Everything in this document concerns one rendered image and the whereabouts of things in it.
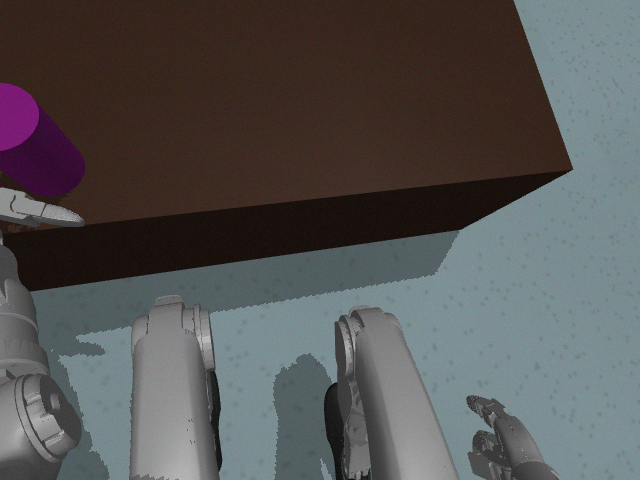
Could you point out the right robot arm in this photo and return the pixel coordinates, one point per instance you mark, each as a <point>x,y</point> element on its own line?
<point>534,470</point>

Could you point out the right robot hand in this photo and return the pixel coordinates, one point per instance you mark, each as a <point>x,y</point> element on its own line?
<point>494,456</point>

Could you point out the left robot hand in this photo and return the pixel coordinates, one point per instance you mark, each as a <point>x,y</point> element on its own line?
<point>18,207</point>

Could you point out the right robot foot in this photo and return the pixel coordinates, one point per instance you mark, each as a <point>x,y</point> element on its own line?
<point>334,430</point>

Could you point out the left robot arm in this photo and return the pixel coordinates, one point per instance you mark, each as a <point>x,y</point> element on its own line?
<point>37,424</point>

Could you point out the can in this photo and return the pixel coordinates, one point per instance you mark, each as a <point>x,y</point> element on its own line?
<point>33,150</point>

